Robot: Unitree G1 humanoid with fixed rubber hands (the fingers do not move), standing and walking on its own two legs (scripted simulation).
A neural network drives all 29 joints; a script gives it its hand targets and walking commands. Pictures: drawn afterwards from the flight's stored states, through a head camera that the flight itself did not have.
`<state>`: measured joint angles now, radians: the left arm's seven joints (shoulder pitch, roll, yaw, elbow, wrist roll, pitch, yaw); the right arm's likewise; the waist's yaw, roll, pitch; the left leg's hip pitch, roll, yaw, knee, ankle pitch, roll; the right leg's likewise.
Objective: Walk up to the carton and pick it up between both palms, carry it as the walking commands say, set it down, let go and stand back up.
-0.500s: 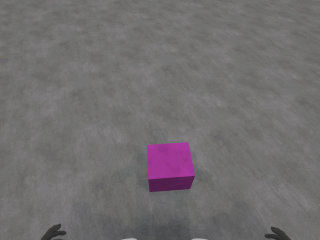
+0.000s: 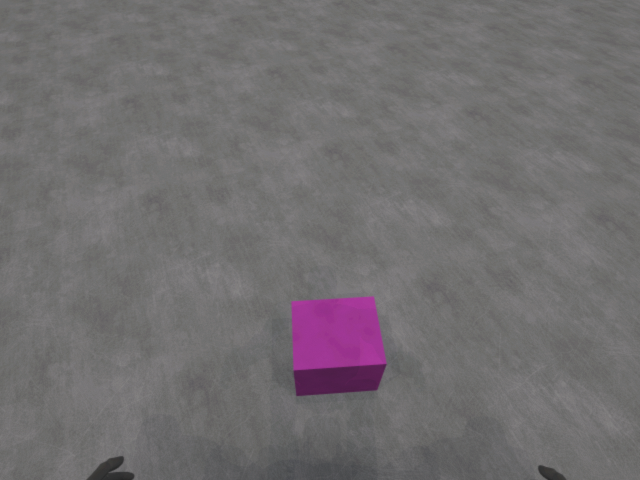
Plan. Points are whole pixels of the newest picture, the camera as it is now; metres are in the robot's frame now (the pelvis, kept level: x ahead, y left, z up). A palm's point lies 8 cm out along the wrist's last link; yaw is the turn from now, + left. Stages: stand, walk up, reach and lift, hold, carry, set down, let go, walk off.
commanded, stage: walk up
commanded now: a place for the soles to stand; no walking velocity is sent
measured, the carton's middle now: (335, 346) +0.57 -0.03 -0.67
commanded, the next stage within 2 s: none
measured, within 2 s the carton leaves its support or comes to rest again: neither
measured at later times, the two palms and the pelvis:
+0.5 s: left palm out of the picture +0.12 +0.22 -0.14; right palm (639, 458) +0.17 -0.42 -0.12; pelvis +0.09 -0.09 -0.03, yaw +6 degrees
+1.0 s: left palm (167, 433) +0.19 +0.22 -0.11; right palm (569, 353) +0.32 -0.38 -0.12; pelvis +0.13 -0.10 -0.01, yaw +10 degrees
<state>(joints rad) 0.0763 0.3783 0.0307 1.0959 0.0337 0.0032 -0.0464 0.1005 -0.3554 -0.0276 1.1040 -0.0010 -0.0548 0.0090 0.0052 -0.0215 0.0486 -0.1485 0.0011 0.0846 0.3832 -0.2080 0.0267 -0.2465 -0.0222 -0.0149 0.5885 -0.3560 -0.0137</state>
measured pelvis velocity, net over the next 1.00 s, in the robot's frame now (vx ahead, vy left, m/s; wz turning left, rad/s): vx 0.13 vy -0.10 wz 0.18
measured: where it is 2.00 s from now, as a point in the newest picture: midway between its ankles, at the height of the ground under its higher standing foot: outside the picture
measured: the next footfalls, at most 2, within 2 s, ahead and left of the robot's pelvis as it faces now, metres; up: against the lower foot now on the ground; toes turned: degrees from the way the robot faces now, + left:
right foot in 0.22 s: +0.17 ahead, -0.22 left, +0.00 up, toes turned +10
left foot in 0.46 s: +0.15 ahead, +0.01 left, +0.00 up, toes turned +4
